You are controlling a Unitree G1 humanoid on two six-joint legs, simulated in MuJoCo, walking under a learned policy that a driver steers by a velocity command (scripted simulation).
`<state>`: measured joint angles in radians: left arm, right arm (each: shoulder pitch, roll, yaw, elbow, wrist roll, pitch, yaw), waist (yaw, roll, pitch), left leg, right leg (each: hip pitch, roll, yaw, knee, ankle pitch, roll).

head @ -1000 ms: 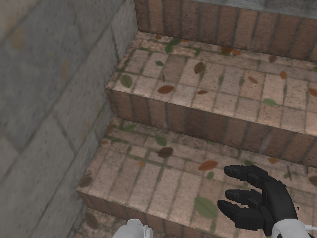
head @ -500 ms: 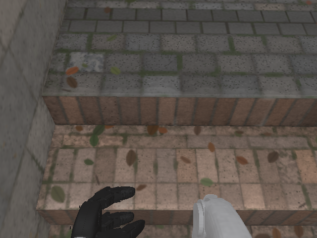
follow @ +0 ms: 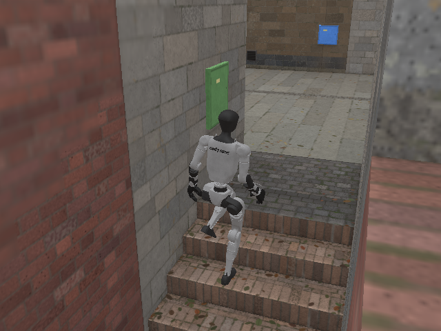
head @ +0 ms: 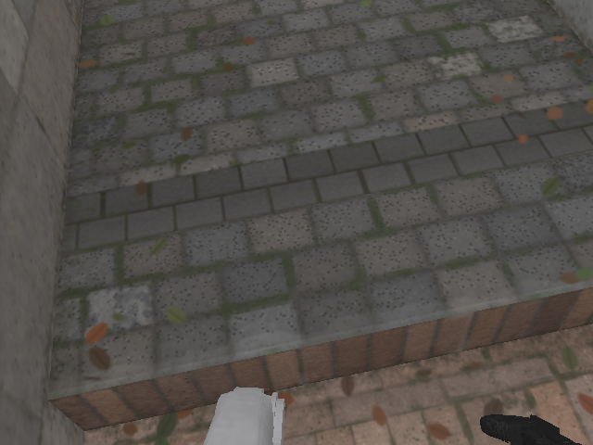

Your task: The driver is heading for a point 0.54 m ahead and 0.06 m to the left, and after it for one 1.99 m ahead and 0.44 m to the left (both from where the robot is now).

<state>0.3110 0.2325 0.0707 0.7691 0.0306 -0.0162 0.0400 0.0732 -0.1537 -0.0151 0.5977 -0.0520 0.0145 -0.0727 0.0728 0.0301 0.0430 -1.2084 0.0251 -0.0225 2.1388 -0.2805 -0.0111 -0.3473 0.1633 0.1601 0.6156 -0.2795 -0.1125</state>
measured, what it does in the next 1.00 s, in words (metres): climbs: left foot 0.17 m higher, then right foot 0.17 m higher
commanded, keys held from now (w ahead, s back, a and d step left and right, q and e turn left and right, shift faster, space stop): no key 0.08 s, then w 0.66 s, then w+q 0.26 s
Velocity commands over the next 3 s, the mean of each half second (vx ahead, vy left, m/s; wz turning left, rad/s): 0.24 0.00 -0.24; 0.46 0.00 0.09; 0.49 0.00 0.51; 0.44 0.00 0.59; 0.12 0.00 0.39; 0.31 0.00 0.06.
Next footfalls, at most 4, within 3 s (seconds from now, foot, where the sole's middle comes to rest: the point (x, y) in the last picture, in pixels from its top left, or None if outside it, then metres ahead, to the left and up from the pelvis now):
0.30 left None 0.26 0.20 -0.60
0.98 right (465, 246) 0.73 -0.21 -0.43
1.56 left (372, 143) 1.01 -0.03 -0.43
2.04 right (375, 44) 1.39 -0.05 -0.43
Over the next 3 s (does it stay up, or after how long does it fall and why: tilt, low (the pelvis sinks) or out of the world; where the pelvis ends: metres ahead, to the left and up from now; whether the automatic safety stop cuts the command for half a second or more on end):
stays up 1.39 0.05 0.33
